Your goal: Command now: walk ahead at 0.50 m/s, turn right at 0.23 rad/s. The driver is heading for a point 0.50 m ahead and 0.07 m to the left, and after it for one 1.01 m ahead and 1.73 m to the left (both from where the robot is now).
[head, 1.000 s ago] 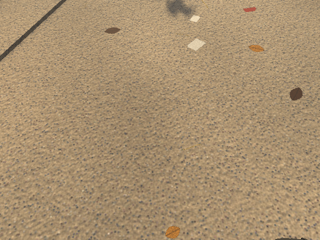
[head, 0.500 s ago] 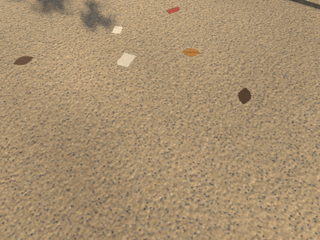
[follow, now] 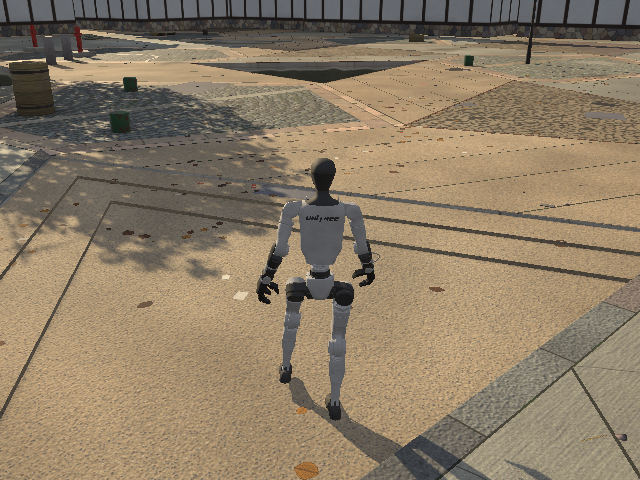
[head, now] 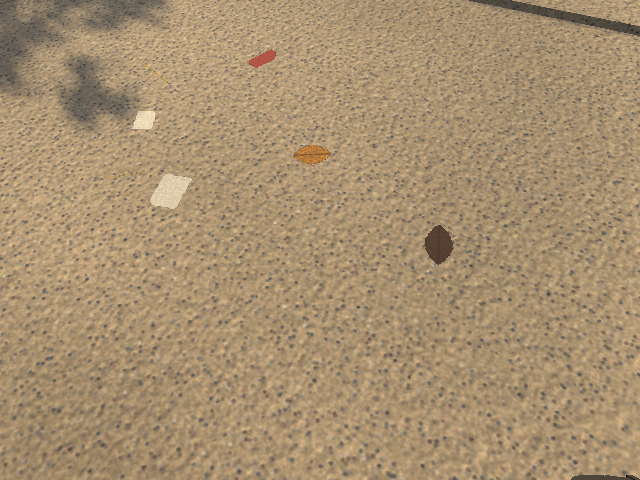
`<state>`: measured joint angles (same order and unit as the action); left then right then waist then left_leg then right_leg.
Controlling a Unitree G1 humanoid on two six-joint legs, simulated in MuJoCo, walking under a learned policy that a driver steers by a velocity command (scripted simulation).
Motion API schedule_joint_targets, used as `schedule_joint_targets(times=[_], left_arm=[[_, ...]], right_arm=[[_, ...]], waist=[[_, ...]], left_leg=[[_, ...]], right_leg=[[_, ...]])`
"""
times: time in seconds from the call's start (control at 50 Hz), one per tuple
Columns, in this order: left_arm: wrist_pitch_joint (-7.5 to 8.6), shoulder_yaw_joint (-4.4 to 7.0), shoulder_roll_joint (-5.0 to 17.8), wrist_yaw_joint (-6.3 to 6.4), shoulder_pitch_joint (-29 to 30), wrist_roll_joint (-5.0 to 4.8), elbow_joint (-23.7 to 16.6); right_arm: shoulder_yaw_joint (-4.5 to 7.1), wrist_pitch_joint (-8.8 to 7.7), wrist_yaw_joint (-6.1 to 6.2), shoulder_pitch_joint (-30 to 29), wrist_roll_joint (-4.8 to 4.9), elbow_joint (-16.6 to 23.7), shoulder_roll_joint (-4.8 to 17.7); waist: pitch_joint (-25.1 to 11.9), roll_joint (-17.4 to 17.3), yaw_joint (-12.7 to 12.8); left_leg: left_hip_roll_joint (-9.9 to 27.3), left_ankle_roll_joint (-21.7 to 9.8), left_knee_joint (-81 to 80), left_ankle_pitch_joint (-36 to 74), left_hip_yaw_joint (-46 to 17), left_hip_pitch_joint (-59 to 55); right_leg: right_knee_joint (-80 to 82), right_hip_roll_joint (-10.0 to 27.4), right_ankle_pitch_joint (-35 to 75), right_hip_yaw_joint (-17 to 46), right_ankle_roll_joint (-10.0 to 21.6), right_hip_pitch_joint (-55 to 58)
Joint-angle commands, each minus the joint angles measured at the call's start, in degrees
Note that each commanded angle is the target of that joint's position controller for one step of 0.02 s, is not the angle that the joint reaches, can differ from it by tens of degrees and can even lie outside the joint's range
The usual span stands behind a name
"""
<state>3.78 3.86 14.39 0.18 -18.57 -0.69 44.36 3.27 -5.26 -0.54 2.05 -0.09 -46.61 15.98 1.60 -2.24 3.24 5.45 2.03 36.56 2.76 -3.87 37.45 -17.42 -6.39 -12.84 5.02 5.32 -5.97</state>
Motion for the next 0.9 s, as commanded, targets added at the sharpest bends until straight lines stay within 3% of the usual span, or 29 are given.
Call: schedule_joint_targets(times=[0.02, 0.1, 0.12, 0.14, 0.16, 0.18, 0.2, 0.22, 0.24, 0.26, 0.28, 0.3, 0.36, 0.4, 0.48, 0.58, 0.64, 0.66, 0.68, 0.7, 0.72, 0.74, 0.76, 0.78, 0.8, 0.82, 0.86, 0.9], left_arm=[[0.91, 2.21, 9.0, 0.14, -3.0, -0.27, -1.3], [0.15, 2.40, 9.7, 0.60, -4.8, -0.11, 0.4], [-0.15, 2.47, 10.1, 0.72, -4.3, -0.10, 0.5], [-0.41, 2.38, 10.2, 0.78, -3.0, -0.15, 0.2], [-0.49, 1.84, 9.1, 0.72, -1.9, 0.11, -0.4], [-0.40, 0.79, 7.0, 0.75, -1.2, 1.12, -1.9], [0.58, -0.38, 2.4, 0.40, -9.8, -0.27, -1.7], [1.17, 0.30, 7.4, 0.31, -7.2, -0.87, -1.0], [1.55, 0.89, 9.5, 0.08, -1.5, -1.49, -2.4], [1.72, 0.73, 8.9, 0.24, 1.6, -1.04, -3.1], [1.72, 1.00, 8.7, 0.34, 3.4, -0.09, -3.5], [1.45, 1.15, 8.0, 0.30, 2.6, 0.16, -3.5], [0.57, 0.64, 5.4, 0.41, 1.8, 0.22, -3.6], [0.44, 0.32, 4.9, 0.58, 5.5, 0.50, -4.9], [0.97, -0.42, 3.4, 0.00, 13.0, 0.46, -6.7], [2.12, -0.41, 4.2, -1.52, 21.0, -0.27, -9.3], [2.93, 0.50, 6.7, -1.89, 17.9, -0.24, -8.8], [3.10, 1.35, 8.2, -1.59, 12.7, -0.07, -7.4], [3.25, 2.56, 11.1, -1.06, 4.4, 0.62, -5.5], [2.88, 3.64, 15.7, -0.44, -5.0, 1.37, -4.6], [2.14, 3.80, 16.9, -0.90, -6.1, 1.42, -3.6], [2.00, 2.44, 11.0, -0.87, -4.1, 1.05, -4.3], [2.06, 1.54, 8.5, -0.70, -0.6, 0.60, -4.4], [2.15, 0.91, 7.1, -0.82, 2.9, 0.79, -4.4], [2.28, 0.66, 5.9, -0.96, 5.6, 1.00, -4.1], [2.58, 0.66, 5.6, -0.96, 7.1, 1.37, -3.7], [3.23, 1.02, 5.9, -0.88, 8.3, 1.40, -2.9], [3.53, 1.54, 7.1, -0.52, 7.8, 1.52, -1.9]], right_arm=[[0.25, -0.90, -0.50, -6.9, 0.47, 5.2, 3.6], [0.46, -2.09, -1.56, -7.8, 0.42, 6.6, 5.2], [0.71, -2.29, -1.63, -5.9, 0.44, 6.2, 5.8], [1.33, -2.47, -1.53, -1.2, 0.35, 4.9, 6.8], [2.36, -2.52, -1.30, 7.1, -0.05, 2.7, 8.9], [3.16, -2.41, -0.98, 17.7, -0.62, 1.2, 12.4], [4.00, -1.75, -1.42, 21.5, -0.44, -0.8, 14.8], [2.54, -1.51, -1.61, 20.6, 1.24, -0.6, 9.3], [1.87, -1.17, -1.33, 16.6, 1.21, 0.2, 7.0], [1.49, -0.85, -1.23, 12.7, 0.51, 1.1, 6.5], [1.11, -0.80, -1.28, 10.7, 0.05, 1.5, 5.4], [0.74, -0.95, -1.26, 10.0, -0.55, 1.5, 4.8], [0.94, -1.32, -1.13, 10.9, 0.11, 0.4, 5.8], [1.39, -1.17, -0.60, 12.0, 0.25, -0.2, 7.4], [1.46, -0.40, 0.04, 15.3, 0.97, -1.5, 8.2], [1.59, 1.06, 0.45, 20.6, 1.68, -3.4, 9.0], [2.20, 1.84, 1.02, 19.8, 1.71, -3.4, 10.3], [2.09, 1.96, 1.09, 18.9, 1.66, -3.2, 10.1], [1.34, 1.85, 1.00, 18.6, 1.07, -2.5, 8.0], [-0.13, 1.51, 0.92, 20.0, -0.76, -0.5, 3.4], [-1.03, 0.51, 0.72, 26.6, 1.44, 0.4, 0.3], [0.63, 0.47, 0.85, 22.8, 2.85, -0.5, 7.1], [1.34, 0.65, 0.89, 17.9, 2.96, 0.8, 8.8], [1.41, 1.11, 1.03, 16.4, 2.44, 0.9, 7.8], [1.65, 1.62, 0.99, 16.0, 1.85, 1.1, 6.9], [1.70, 2.32, 0.81, 16.9, 1.91, 1.2, 5.8], [1.61, 3.52, 0.70, 16.6, 2.02, 1.9, 3.9], [1.68, 4.19, 0.70, 14.6, 1.60, 3.3, 3.5]], waist=[[0.3, 6.6, 1.7], [0.7, 7.7, 1.2], [-0.1, 8.4, 0.0], [-2.6, 8.7, -2.8], [-8.7, 7.9, -6.6], [-17.1, 2.1, -10.7], [-22.7, -15.7, -7.0], [-18.7, -9.8, -9.0], [-10.4, -5.3, -8.9], [-6.3, -0.6, -7.3], [-3.2, 0.4, -6.1], [-3.0, -0.9, -4.5], [-2.7, -2.5, -3.2], [-1.6, -1.6, -3.9], [-0.3, -1.2, -6.3], [1.6, -1.7, -8.2], [0.2, -3.3, -5.0], [-2.6, -3.0, -1.9], [-9.2, -1.7, 1.8], [-19.0, 7.8, 4.1], [-25.3, 23.4, 0.9], [-18.1, 14.3, 2.5], [-10.6, 10.7, 2.2], [-6.9, 7.3, 0.3], [-4.1, 8.0, -1.3], [-3.0, 9.3, -2.8], [-1.7, 8.6, -3.9], [-0.6, 6.8, -4.1]], left_leg=[[-2.1, -1.0, -4.8, 4.0, 1.9, -4.3], [-3.2, -4.0, -8.6, -4.5, 2.4, -2.8], [-4.0, -4.9, -9.3, -6.7, 3.3, -5.8], [-5.7, -6.2, -11.2, -6.3, 5.0, -12.9], [-4.3, -8.4, -10.3, -3.3, 3.7, -25.8], [5.7, -12.6, -8.8, -1.6, -7.8, -42.3], [16.7, -21.3, -14.3, -13.1, -33.1, -59.8], [15.8, -19.7, -18.3, -23.6, -36.8, -58.4], [14.0, -17.1, -19.5, -23.6, -28.4, -51.0], [11.8, -15.8, -20.9, -18.7, -22.6, -43.2], [10.0, -15.6, -22.6, -13.2, -18.9, -37.4], [8.5, -15.3, -23.9, -9.2, -16.1, -34.1], [7.2, -16.3, -27.0, -2.2, -10.5, -30.3], [7.0, -16.4, -28.5, 1.0, -7.8, -30.0], [4.0, -13.9, -28.9, 2.3, -2.3, -29.5], [6.2, -13.3, -25.1, -0.7, -5.5, -33.5], [7.8, -11.7, -20.0, 1.7, -8.5, -35.7], [6.0, -10.4, -14.6, 7.1, -7.4, -34.5], [2.6, -8.6, -3.7, 6.7, -5.2, -29.3], [-3.0, -6.0, 15.3, -12.2, -1.5, -16.4], [-8.1, -4.1, 30.1, -37.9, -1.0, 0.5], [-4.6, -4.0, 36.2, -35.5, -4.2, 5.7], [-2.5, -4.1, 36.5, -29.8, -3.0, 7.4], [-0.4, -3.7, 35.0, -25.5, -2.2, 4.9], [1.0, -3.3, 32.4, -22.6, -2.3, 3.0], [2.2, -3.1, 31.2, -20.8, -2.3, -0.1], [2.7, -2.5, 30.0, -18.5, -1.7, -0.9], [3.1, -1.8, 26.9, -14.9, -2.2, 1.5]], right_leg=[[4.4, 14.9, 12.6, 8.1, 7.2, -1.8], [-0.4, 18.6, 19.6, 11.3, 6.3, 7.2], [-2.3, 18.6, 24.9, 11.2, 5.7, 8.0], [-6.8, 16.9, 34.1, 9.7, 4.7, 7.8], [-16.0, 13.9, 38.2, 7.2, 3.1, 4.2], [-32.7, 9.7, 24.1, 3.9, 0.9, -6.4], [-50.9, 0.8, -15.8, 1.4, -3.1, -28.2], [-56.6, 3.5, -20.1, 6.0, -2.9, -35.4], [-56.9, 6.2, -15.0, 4.5, -2.7, -38.5], [-54.4, 9.1, -10.1, 1.9, -2.9, -36.8], [-51.2, 10.8, -7.2, 0.9, -3.3, -35.6], [-49.2, 12.2, -5.3, 0.8, -3.5, -32.6], [-43.6, 13.6, -3.5, -0.9, -4.9, -31.0], [-37.8, 14.2, 1.3, -1.6, -6.0, -33.2], [-23.2, 12.6, 14.1, -3.4, -6.3, -30.2], [-13.2, 9.5, 15.5, -3.2, -6.2, -27.4], [-9.5, 8.5, 10.3, -2.8, -4.5, -20.6], [-7.5, 7.6, 9.8, -3.8, -3.2, -12.6], [-9.5, 10.5, 11.2, -1.9, -0.9, 1.2], [-12.3, 23.1, 13.4, 10.4, 2.9, 19.3], [-3.8, 32.5, -1.1, 34.0, 10.1, 29.6], [-0.6, 30.1, -9.9, 32.2, 8.2, 23.9], [0.5, 28.2, -8.7, 23.3, 6.1, 16.4], [2.3, 25.6, -3.4, 17.2, 5.1, 9.1], [4.3, 23.8, 0.2, 12.3, 4.9, 3.9], [6.2, 22.6, 2.5, 8.5, 4.5, 0.1], [8.8, 22.2, 7.2, 3.3, 5.1, -3.0], [10.0, 22.7, 10.8, -0.5, 5.8, -2.9]])
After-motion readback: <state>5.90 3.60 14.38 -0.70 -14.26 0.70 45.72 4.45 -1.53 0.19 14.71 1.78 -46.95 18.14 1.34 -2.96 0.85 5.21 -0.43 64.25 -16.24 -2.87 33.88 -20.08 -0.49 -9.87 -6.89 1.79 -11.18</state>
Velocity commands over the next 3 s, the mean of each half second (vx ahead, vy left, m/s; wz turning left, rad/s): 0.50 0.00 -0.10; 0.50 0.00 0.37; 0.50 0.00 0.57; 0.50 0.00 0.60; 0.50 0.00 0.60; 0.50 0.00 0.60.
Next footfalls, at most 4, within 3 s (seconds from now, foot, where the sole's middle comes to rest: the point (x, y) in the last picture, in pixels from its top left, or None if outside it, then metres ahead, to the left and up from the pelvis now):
0.16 left None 0.27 0.14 -0.78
0.68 right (416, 442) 0.55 -0.11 -0.78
1.22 left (274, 350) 0.75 0.21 -0.78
1.70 right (299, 234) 1.11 0.18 -0.78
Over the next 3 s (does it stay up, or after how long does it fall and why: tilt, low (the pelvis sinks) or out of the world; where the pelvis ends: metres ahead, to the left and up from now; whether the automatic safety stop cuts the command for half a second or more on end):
stays up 1.29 0.75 0.00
